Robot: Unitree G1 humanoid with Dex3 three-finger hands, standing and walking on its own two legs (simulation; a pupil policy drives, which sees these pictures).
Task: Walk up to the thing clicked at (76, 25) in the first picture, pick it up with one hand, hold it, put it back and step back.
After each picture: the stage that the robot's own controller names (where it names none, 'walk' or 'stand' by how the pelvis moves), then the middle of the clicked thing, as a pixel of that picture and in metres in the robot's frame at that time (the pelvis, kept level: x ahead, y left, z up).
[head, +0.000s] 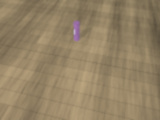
stand; (76, 31) +1.59 +0.06 -0.65
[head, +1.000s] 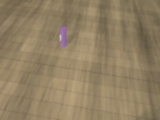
walk; (63, 37) +1.45 +0.13 -0.65
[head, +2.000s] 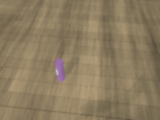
walk; (60, 70) +0.94 +0.19 -0.64
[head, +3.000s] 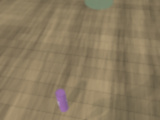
walk; (62, 101) +0.63 +0.21 -0.63
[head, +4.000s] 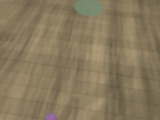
stand; out of the picture +0.44 +0.19 -0.63
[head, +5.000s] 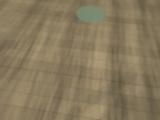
stand; out of the picture +0.41 +0.19 -0.65
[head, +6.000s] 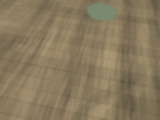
stand; out of the picture +0.40 +0.14 -0.65
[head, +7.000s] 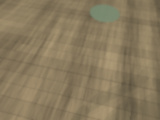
stand; out of the picture +0.41 +0.15 -0.66
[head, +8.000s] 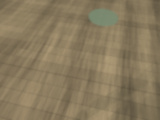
stand; out of the picture +0.39 +0.16 -0.66
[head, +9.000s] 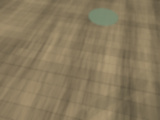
stand; out of the picture +0.39 +0.16 -0.66
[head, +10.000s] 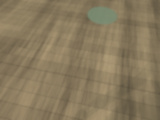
stand; out of the picture +0.38 +0.16 -0.66
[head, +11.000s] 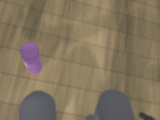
go down; (32, 60) +0.47 +0.19 -0.31
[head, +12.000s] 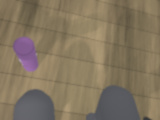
approach; (28, 57) +0.47 +0.19 -0.26
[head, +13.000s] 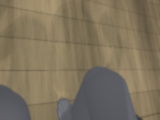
close in; out of the picture +0.47 +0.24 -0.17
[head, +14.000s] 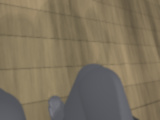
close; out of the picture +0.46 +0.26 -0.16
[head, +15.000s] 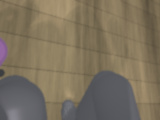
lift; out of the picture +0.38 +0.23 -0.14
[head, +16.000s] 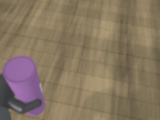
lift; (29, 91) +0.32 +0.17 +0.03
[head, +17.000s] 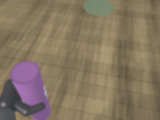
hold; (34, 96) +0.31 +0.16 +0.04
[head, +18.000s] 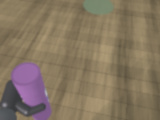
hold; (35, 96) +0.31 +0.16 +0.03
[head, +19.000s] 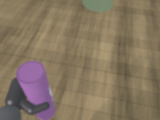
crouch; (39, 95) +0.32 +0.15 +0.03
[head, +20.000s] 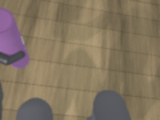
crouch; (11, 45) +0.47 +0.18 -0.04
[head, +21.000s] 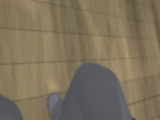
lower; out of the picture +0.47 +0.26 -0.18
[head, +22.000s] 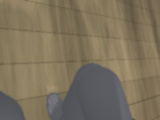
lower; out of the picture +0.46 +0.27 -0.17
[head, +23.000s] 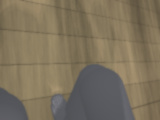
lower; out of the picture +0.45 +0.26 -0.17
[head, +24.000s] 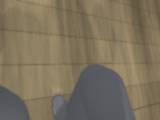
lower; out of the picture +0.45 +0.26 -0.17
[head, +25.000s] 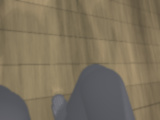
loosen; out of the picture +0.44 +0.24 -0.17
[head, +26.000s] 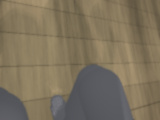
withdraw; out of the picture +0.44 +0.24 -0.17
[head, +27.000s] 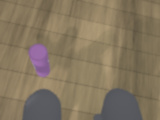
walk; (41, 63) +0.47 +0.18 -0.28
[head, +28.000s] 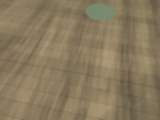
stand; out of the picture +0.38 +0.14 -0.59
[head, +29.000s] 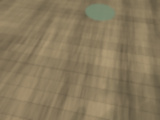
stand; out of the picture +0.40 +0.16 -0.60
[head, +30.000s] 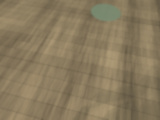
stand; out of the picture +0.40 +0.15 -0.62
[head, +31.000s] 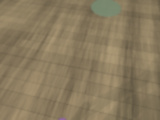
walk; out of the picture +0.41 +0.14 -0.65
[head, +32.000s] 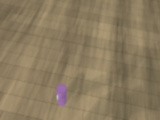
walk; (61, 95) +0.57 +0.12 -0.64
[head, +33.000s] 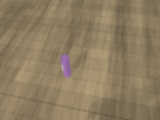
walk; (66, 66) +0.87 +0.21 -0.63
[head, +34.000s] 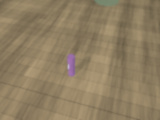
stand; (71, 65) +1.08 +0.13 -0.64
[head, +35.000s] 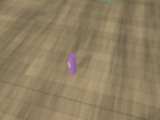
stand; (72, 64) +1.07 +0.12 -0.66
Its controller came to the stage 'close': yes
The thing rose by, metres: 0.69
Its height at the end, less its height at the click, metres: +0.00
